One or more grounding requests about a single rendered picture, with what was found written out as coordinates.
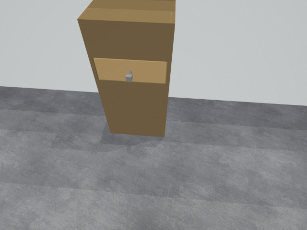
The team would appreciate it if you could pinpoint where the handle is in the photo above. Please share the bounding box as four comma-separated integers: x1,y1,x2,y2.
126,70,133,82

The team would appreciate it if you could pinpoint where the drawer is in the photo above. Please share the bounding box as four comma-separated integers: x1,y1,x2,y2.
94,58,167,83

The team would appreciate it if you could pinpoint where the cabinet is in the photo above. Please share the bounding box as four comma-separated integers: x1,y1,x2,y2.
77,0,176,137

